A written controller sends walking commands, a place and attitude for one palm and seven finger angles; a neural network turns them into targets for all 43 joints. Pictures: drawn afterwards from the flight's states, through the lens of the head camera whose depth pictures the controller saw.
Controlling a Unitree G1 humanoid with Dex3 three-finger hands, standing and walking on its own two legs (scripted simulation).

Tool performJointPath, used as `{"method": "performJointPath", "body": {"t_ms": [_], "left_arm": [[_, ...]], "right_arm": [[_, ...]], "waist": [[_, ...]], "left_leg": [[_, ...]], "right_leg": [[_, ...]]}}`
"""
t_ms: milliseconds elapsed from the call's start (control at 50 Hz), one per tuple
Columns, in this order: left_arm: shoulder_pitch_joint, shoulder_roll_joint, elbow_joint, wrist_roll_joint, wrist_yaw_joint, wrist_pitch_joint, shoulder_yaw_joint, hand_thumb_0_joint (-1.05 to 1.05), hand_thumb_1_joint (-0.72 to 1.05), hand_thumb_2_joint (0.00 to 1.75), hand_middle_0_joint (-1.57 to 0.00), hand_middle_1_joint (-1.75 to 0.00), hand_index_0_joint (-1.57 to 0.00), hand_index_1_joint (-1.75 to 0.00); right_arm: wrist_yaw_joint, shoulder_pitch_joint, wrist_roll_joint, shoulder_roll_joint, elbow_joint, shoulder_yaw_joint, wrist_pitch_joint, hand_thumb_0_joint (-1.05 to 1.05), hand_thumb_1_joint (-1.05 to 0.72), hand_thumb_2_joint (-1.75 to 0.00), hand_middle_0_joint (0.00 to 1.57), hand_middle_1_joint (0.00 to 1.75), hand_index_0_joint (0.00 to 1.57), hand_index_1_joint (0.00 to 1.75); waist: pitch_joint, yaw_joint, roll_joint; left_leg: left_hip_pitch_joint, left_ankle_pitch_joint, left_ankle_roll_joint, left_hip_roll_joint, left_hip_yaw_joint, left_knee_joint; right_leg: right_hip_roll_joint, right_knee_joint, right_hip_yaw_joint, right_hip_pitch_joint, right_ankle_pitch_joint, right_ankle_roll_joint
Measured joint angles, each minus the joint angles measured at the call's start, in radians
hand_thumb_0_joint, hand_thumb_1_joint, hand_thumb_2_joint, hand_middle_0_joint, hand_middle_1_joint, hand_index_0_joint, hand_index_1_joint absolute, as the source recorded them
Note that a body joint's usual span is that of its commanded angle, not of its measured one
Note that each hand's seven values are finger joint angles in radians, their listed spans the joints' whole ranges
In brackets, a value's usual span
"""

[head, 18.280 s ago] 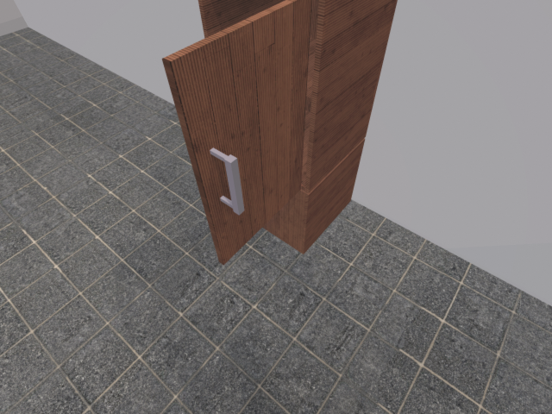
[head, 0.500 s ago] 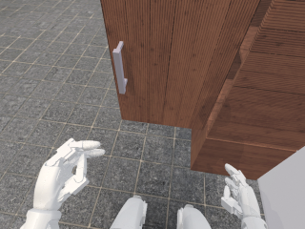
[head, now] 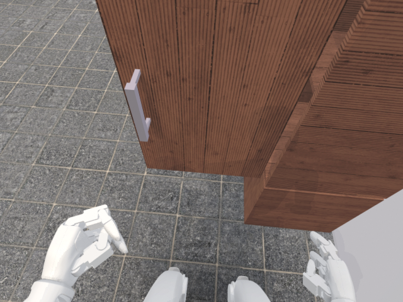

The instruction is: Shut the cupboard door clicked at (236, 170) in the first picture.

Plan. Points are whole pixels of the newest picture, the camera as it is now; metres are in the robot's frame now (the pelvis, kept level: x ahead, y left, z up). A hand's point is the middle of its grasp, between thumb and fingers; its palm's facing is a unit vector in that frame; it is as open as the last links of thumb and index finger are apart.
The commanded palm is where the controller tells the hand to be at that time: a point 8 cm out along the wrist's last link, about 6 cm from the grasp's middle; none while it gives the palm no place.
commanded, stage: raise the hand and make a fist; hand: left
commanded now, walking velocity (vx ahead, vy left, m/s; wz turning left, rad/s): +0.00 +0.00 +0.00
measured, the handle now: (140, 108) +0.49 +0.18 +0.07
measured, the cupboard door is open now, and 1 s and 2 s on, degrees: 91 91 91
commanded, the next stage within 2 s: bring the fist close to the handle in 0.78 s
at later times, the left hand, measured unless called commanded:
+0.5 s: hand (93, 226) +0.22 +0.19 +0.09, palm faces +0.02 -1.00 -0.04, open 3.1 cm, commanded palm +0.20 +0.24 +0.08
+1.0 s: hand (107, 234) +0.22 +0.17 +0.07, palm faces -0.03 -1.00 -0.03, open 3.1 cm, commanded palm +0.22 +0.23 +0.08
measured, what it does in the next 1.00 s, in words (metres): stands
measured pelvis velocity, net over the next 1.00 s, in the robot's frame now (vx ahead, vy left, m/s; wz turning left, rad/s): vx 0.00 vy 0.00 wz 0.01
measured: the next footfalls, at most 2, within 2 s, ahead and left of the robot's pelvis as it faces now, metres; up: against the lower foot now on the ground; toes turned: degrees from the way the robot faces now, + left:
none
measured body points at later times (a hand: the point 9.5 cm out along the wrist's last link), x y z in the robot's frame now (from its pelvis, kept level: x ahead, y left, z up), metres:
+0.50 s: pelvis +0.00 +0.00 +0.02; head +0.05 +0.00 +0.46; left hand +0.22 +0.24 +0.09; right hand +0.18 -0.24 -0.06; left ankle +0.02 +0.10 -0.64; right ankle +0.01 -0.12 -0.64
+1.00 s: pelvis +0.00 +0.00 +0.02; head +0.05 +0.00 +0.46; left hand +0.21 +0.23 +0.07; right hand +0.18 -0.24 -0.05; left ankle +0.02 +0.10 -0.64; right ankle +0.01 -0.12 -0.64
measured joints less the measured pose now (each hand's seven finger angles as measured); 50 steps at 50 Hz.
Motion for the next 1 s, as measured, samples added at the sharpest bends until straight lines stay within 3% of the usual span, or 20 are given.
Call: {"method": "performJointPath", "body": {"t_ms": [120,280,460,600,780,920,1000], "left_arm": [[-0.004,-0.012,-0.048,-0.021,0.066,-0.036,0.062,0.02,0.9,0.9,-1.18,-1.37,-1.18,-1.37],[-0.056,-0.004,0.055,0.011,0.004,0.036,0.004,0.02,0.9,0.9,-1.27,-1.47,-1.27,-1.47],[-0.083,0.009,0.036,-0.02,0.051,-0.038,0.07,0.02,0.9,0.9,-1.29,-1.5,-1.3,-1.5],[-0.081,0.002,0.122,-0.009,0.005,0.025,0.022,0.02,0.9,0.9,-1.3,-1.5,-1.3,-1.5],[-0.08,0.003,0.081,-0.013,0.059,-0.08,0.055,0.02,0.9,0.9,-1.3,-1.5,-1.3,-1.5],[-0.072,0.0,0.118,-0.005,0.016,0.003,0.014,0.02,0.9,0.9,-1.3,-1.5,-1.3,-1.5],[-0.096,-0.001,0.095,0.005,0.05,-0.021,0.002,0.02,0.9,0.9,-1.3,-1.5,-1.3,-1.5]], "right_arm": [[0.012,0.003,-0.004,0.023,-0.021,0.016,0.027,0.01,-0.9,-0.9,0.2,0.3,0.2,0.3],[0.014,0.008,-0.004,0.013,-0.041,0.049,0.049,0.01,-0.9,-0.9,0.2,0.3,0.21,0.3],[0.016,0.044,-0.002,0.002,-0.011,0.039,0.056,0.01,-0.9,-0.9,0.2,0.3,0.21,0.3],[0.01,0.058,0.006,-0.012,-0.018,0.038,0.057,0.01,-0.9,-0.9,0.2,0.3,0.21,0.3],[0.015,0.05,0.001,-0.008,-0.001,0.033,0.042,0.01,-0.9,-0.9,0.2,0.3,0.21,0.3],[0.01,0.039,0.01,-0.006,-0.015,0.044,0.042,0.01,-0.9,-0.9,0.2,0.3,0.21,0.3],[0.003,0.037,0.001,-0.003,-0.012,0.045,0.025,0.01,-0.9,-0.9,0.2,0.3,0.21,0.3]], "waist": [[-0.022,0.009,0.009],[-0.012,0.0,0.016],[-0.016,-0.007,0.014],[-0.011,-0.023,0.017],[-0.013,-0.016,0.008],[-0.011,-0.017,0.019],[-0.009,-0.014,0.017]], "left_leg": [[0.044,0.003,-0.001,-0.001,-0.006,-0.035],[0.062,0.016,0.001,-0.003,-0.008,-0.056],[0.092,0.028,-0.005,0.001,-0.012,-0.078],[0.105,0.044,-0.003,0.001,-0.001,-0.1],[0.089,0.044,-0.009,0.002,-0.007,-0.083],[0.092,0.045,-0.005,0.0,-0.005,-0.089],[0.086,0.042,-0.006,-0.001,-0.009,-0.084]], "right_leg": [[-0.001,-0.041,-0.004,0.048,0.004,0.001],[-0.002,-0.063,-0.006,0.068,0.016,0.002],[0.002,-0.086,-0.009,0.098,0.03,-0.003],[0.001,-0.098,0.002,0.104,0.044,-0.002],[0.002,-0.081,-0.004,0.089,0.041,-0.007],[0.001,-0.086,-0.002,0.091,0.042,-0.004],[-0.001,-0.082,-0.006,0.087,0.039,-0.005]]}}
